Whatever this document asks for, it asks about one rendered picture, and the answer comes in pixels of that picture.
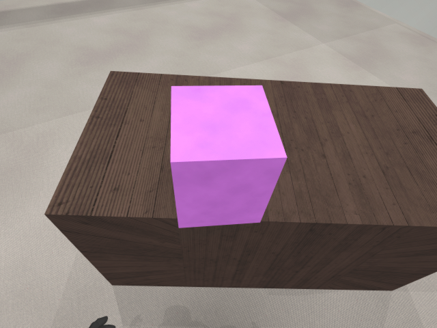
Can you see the carton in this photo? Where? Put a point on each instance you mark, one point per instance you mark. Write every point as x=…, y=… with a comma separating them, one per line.
x=226, y=154

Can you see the pedestal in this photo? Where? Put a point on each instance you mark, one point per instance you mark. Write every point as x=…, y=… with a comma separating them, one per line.
x=354, y=208

